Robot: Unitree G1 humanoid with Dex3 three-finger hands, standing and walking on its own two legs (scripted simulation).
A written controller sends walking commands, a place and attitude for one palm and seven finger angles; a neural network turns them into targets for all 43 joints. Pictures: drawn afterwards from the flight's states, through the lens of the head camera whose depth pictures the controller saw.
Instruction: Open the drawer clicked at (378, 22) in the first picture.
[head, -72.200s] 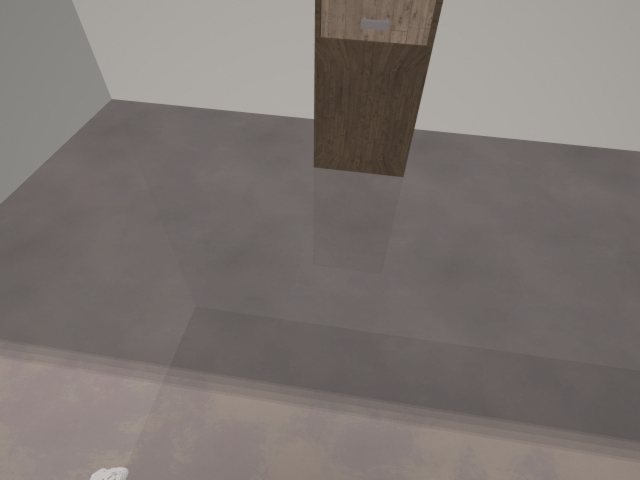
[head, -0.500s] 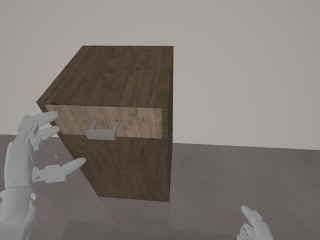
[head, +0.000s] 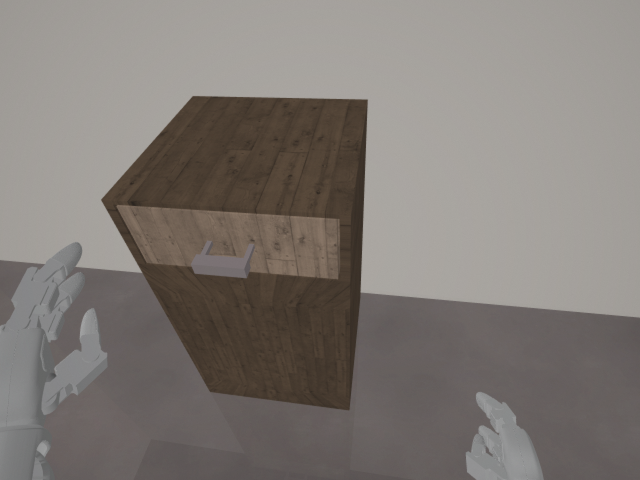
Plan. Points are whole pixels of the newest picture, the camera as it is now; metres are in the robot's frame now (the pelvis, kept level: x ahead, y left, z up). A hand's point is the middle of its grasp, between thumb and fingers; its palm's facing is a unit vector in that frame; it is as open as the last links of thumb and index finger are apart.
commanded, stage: draw the hand back to the body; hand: left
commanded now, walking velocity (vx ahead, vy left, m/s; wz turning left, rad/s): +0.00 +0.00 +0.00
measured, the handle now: (225, 256) +0.49 +0.26 -0.05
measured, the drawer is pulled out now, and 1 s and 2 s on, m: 0.00 0.00 0.00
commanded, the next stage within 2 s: step back with the hand held close in 0.04 s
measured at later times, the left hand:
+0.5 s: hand (83, 358) +0.18 +0.26 +0.14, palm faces +0.26 -0.82 -0.51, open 7.4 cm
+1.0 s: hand (6, 429) +0.11 +0.29 +0.15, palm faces +0.36 -0.83 -0.44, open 7.4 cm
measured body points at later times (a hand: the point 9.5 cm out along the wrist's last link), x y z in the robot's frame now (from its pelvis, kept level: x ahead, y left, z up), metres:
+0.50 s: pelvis -0.02 +0.03 +0.00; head +0.01 +0.02 +0.45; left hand +0.16 +0.31 +0.17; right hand +0.15 -0.22 -0.09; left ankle +0.00 +0.14 -0.75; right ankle -0.02 -0.09 -0.75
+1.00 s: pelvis -0.09 +0.05 -0.02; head -0.07 +0.07 +0.43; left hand +0.08 +0.33 +0.17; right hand +0.08 -0.19 -0.09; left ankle +0.00 +0.14 -0.75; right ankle -0.04 -0.09 -0.74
